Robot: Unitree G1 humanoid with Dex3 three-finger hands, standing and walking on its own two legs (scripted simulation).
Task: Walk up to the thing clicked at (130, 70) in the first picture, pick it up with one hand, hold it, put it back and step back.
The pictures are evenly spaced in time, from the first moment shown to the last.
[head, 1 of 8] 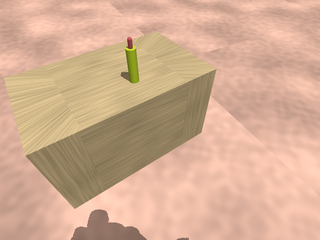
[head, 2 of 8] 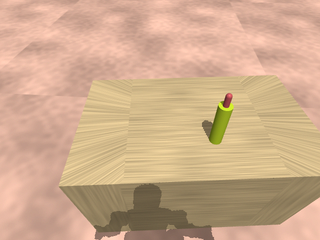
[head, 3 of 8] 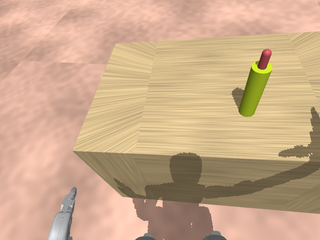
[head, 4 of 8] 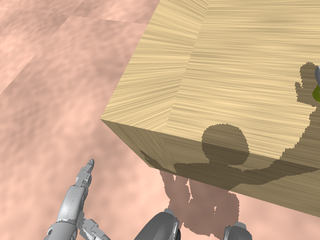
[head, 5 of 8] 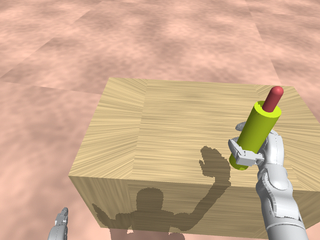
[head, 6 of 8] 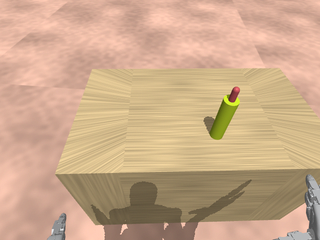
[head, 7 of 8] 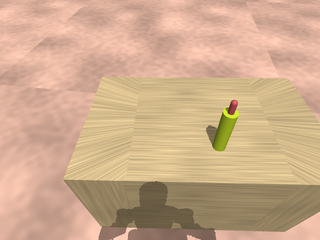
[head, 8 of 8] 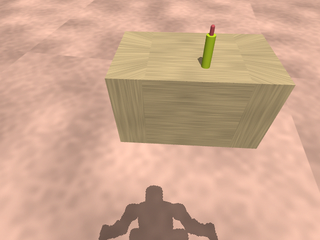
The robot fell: no
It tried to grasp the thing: yes
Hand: right
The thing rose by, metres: 0.21
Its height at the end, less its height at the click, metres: +0.00
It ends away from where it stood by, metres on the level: 0.03
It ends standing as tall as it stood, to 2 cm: yes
